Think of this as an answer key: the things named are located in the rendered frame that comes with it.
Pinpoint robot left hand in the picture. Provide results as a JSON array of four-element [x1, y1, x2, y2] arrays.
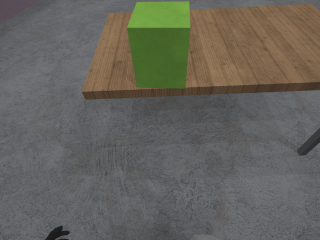
[[45, 225, 70, 240]]

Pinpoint carton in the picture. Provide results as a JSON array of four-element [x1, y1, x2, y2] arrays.
[[127, 1, 191, 89]]

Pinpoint table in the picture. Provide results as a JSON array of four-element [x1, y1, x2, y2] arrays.
[[82, 4, 320, 156]]

